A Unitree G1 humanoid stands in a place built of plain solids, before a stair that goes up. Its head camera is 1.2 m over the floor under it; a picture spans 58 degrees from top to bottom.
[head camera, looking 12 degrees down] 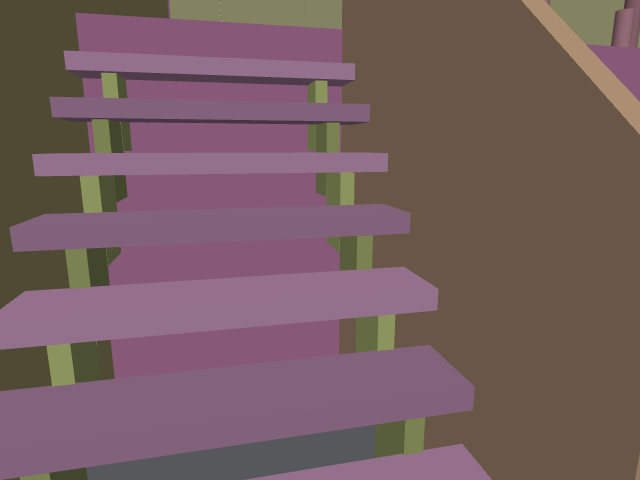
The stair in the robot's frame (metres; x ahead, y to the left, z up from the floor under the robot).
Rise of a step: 0.20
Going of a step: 0.22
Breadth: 1.20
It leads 13 degrees to the left of straight ahead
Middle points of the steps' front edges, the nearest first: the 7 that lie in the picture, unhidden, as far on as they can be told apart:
0.89 0.18 0.59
1.10 0.23 0.79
1.32 0.28 0.99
1.53 0.33 1.18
1.74 0.38 1.38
1.96 0.42 1.58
2.17 0.47 1.77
